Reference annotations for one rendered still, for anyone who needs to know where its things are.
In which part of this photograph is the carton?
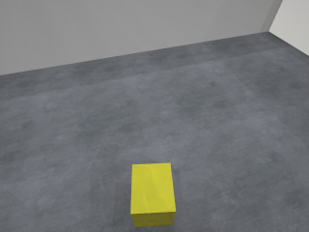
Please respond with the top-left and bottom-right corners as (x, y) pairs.
(130, 162), (176, 227)

